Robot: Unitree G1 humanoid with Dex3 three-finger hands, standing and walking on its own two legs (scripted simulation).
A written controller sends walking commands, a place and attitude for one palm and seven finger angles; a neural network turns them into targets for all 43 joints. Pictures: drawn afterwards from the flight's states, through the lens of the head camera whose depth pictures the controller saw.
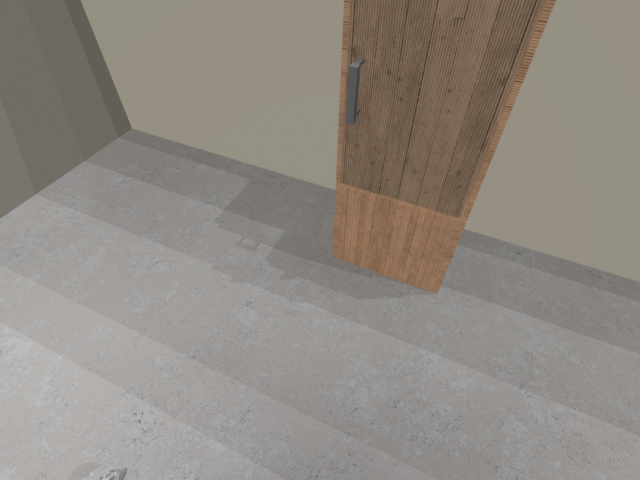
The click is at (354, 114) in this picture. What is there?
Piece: cupboard door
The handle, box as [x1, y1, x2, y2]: [346, 58, 364, 124]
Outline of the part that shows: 364,58 360,58 355,63 352,63 349,66 346,122 352,124 355,121 355,116 359,111 359,108 356,107 359,67 363,62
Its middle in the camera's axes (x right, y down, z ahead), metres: +0.09 -0.38 +1.00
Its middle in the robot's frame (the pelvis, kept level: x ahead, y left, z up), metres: +1.01 -0.04 -0.01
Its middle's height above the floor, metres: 0.77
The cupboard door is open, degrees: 0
